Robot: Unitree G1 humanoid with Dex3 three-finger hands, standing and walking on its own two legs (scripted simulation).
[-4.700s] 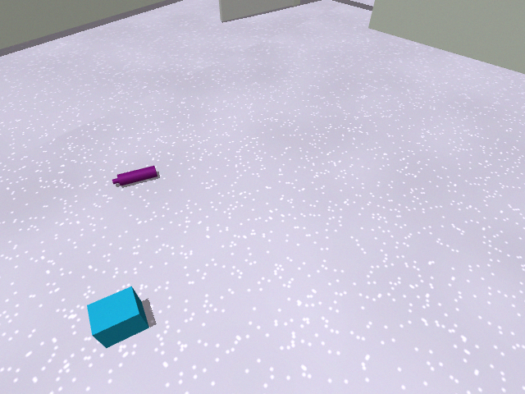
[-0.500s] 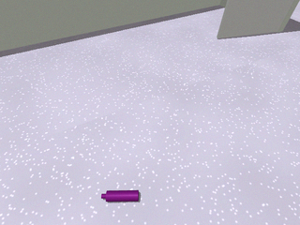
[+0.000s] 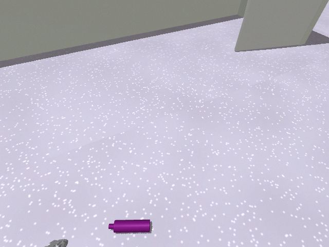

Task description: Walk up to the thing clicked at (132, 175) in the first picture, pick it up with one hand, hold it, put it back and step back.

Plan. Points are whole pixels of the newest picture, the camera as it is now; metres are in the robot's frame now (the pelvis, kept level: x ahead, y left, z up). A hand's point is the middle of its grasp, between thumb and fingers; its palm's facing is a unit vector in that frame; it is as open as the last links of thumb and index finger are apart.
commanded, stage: walk up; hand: left
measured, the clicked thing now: (129, 226) +0.39 +0.20 -0.74
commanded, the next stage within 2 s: stand in 0.72 s
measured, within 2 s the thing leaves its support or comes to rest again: neither
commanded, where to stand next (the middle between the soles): +0.01 +0.01 m, yaw +0 degrees
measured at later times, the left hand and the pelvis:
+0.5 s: hand out of the picture +0.07 +0.27 -0.16, palm faces +0.00 -0.95 -0.33, open 7.4 cm; pelvis +0.00 +0.01 +0.01, yaw +0 degrees
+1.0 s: hand out of the picture +0.09 +0.26 -0.15, palm faces +0.00 -0.94 -0.33, open 7.4 cm; pelvis +0.01 +0.01 +0.01, yaw +0 degrees
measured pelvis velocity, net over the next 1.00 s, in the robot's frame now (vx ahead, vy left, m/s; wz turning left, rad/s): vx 0.01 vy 0.01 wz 0.01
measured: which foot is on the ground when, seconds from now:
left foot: down 0.00-1.00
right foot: down 0.00-1.00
